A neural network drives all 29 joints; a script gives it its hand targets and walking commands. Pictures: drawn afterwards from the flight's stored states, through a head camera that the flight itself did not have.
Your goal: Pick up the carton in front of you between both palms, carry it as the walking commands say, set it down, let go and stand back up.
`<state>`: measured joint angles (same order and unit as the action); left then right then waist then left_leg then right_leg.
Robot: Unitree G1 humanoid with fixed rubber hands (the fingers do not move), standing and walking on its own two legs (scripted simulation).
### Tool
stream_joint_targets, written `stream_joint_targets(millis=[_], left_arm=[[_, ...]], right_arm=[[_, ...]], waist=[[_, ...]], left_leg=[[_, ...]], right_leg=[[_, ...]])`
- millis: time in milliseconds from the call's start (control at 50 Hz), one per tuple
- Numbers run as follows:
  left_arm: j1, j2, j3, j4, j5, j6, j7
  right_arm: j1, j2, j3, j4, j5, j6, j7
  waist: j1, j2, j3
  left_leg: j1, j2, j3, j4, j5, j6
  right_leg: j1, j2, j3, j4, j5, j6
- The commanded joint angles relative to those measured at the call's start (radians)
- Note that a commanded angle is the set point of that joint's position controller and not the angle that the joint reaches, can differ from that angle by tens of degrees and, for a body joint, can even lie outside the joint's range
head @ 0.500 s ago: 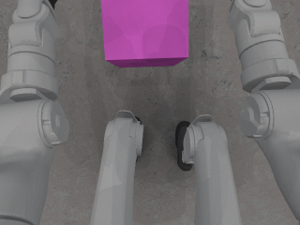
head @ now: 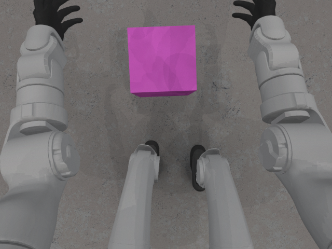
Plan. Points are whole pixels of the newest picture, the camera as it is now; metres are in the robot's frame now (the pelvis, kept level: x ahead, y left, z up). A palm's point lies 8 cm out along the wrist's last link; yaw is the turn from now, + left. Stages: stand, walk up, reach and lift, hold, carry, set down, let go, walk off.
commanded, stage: set down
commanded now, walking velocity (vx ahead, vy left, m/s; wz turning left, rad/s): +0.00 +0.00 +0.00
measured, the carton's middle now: (162, 67) +0.53 +0.07 -0.47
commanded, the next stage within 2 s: let go in 0.08 s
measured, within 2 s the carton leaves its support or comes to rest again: neither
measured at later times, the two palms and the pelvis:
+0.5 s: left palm (6, 66) +0.42 +0.27 +0.01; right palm (311, 64) +0.45 -0.16 +0.00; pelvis +0.05 +0.01 +0.12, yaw +0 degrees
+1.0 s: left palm out of the picture +0.26 +0.22 +0.11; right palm out of the picture +0.29 -0.24 +0.11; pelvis +0.10 -0.02 +0.18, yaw +2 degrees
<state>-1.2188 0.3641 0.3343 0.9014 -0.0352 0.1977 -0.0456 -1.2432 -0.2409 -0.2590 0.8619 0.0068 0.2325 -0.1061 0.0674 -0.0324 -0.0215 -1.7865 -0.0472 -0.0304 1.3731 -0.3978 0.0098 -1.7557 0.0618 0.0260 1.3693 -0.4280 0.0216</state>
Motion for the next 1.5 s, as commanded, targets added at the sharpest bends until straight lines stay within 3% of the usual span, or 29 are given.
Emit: stream_joint_targets(millis=[0, 140, 260, 380, 580, 660, 860, 1120, 1380, 1400, 1420, 1460, 1480], left_arm=[[-0.226, 0.141, 0.026, -0.106, 0.018, -0.030, -0.006], [-0.131, 0.103, 0.046, -0.086, 0.084, -0.049, -0.028], [0.141, 0.091, 0.011, -0.201, 0.138, -0.056, -0.057], [0.384, 0.044, -0.049, -0.335, 0.110, -0.096, -0.066], [0.822, -0.042, -0.124, -0.343, 0.048, -0.181, -0.055], [0.975, -0.050, -0.154, -0.376, 0.037, -0.211, -0.044], [1.304, -0.066, -0.229, -0.493, 0.021, -0.233, -0.030], [1.384, -0.046, -0.258, -0.566, 0.044, -0.109, -0.035], [1.399, -0.055, -0.254, -0.576, 0.061, -0.065, -0.030], [1.361, -0.012, -0.247, -0.631, 0.081, -0.013, -0.004], [1.381, -0.026, -0.260, -0.616, 0.070, -0.001, 0.008], [1.387, -0.039, -0.270, -0.619, 0.058, 0.007, 0.020], [1.372, 0.082, -0.234, -0.484, 0.056, -0.068, 0.058]], right_arm=[[-0.237, -0.090, -0.009, -0.112, -0.011, -0.027, 0.006], [-0.117, -0.050, -0.042, -0.102, -0.081, -0.039, 0.017], [0.164, 0.008, -0.020, -0.240, -0.134, -0.042, 0.004], [0.398, 0.030, 0.034, -0.372, -0.106, -0.094, 0.020], [0.834, 0.028, 0.074, -0.332, -0.095, -0.184, 0.071], [0.981, 0.018, 0.103, -0.356, -0.074, -0.215, 0.086], [1.282, -0.014, 0.166, -0.458, -0.026, -0.252, 0.125], [1.417, -0.046, 0.201, -0.528, -0.009, -0.146, 0.169], [1.423, -0.055, 0.189, -0.540, -0.022, -0.101, 0.172], [1.479, -0.057, 0.184, -0.476, -0.004, -0.132, 0.150], [1.465, -0.060, 0.190, -0.493, -0.002, -0.141, 0.141], [1.445, -0.061, 0.200, -0.500, 0.005, -0.147, 0.137], [1.401, -0.171, 0.177, -0.354, -0.050, -0.169, 0.103]], waist=[[0.040, 0.011, -1.056], [0.024, 0.014, -1.025], [0.025, 0.038, -1.078], [0.019, 0.066, -0.935], [-0.022, 0.069, -0.724], [-0.027, 0.064, -0.622], [-0.041, 0.022, -0.292], [-0.066, 0.001, 0.080], [-0.066, 0.017, 0.070], [-0.074, 0.030, 0.017], [-0.083, 0.015, 0.019], [-0.069, 0.015, 0.025], [-0.040, -0.056, 0.049]], left_leg=[[0.727, -0.016, 0.051, -0.182, 0.435, -0.046], [0.840, -0.008, 0.047, -0.308, 0.454, -0.042], [1.074, -0.006, 0.035, -0.403, 0.598, -0.027], [1.301, 0.017, -0.016, -0.499, 0.690, -0.020], [1.477, 0.045, -0.061, -0.621, 0.782, -0.023], [1.501, 0.040, -0.051, -0.686, 0.727, -0.023], [1.558, 0.017, 0.003, -0.892, 0.442, -0.027], [1.702, -0.001, 0.031, -0.989, 0.239, -0.020], [1.742, 0.000, 0.013, -0.974, 0.346, -0.018], [1.718, -0.024, 0.015, -0.947, 0.328, -0.032], [1.711, -0.019, 0.010, -0.944, 0.328, -0.026], [1.682, -0.017, 0.009, -0.938, 0.331, -0.024], [1.575, 0.065, -0.028, -0.925, 0.292, -0.039]], right_leg=[[0.539, 0.040, -0.053, -0.168, 0.264, 0.024], [0.641, 0.031, -0.045, -0.307, 0.296, 0.030], [0.787, 0.032, -0.042, -0.413, 0.411, 0.030], [0.784, 0.022, -0.041, -0.529, 0.398, 0.022], [0.895, 0.003, -0.013, -0.673, 0.401, 0.008], [1.031, -0.008, -0.001, -0.731, 0.414, 0.004], [1.457, -0.032, 0.005, -0.913, 0.403, -0.001], [1.581, -0.060, 0.013, -1.043, 0.255, -0.006], [1.657, -0.044, 0.007, -1.003, 0.407, -0.001], [1.701, -0.048, 0.011, -0.970, 0.488, -0.007], [1.696, -0.046, 0.013, -0.959, 0.512, -0.006], [1.691, -0.046, 0.013, -0.954, 0.502, -0.009], [1.553, -0.089, 0.033, -0.954, 0.308, 0.008]])
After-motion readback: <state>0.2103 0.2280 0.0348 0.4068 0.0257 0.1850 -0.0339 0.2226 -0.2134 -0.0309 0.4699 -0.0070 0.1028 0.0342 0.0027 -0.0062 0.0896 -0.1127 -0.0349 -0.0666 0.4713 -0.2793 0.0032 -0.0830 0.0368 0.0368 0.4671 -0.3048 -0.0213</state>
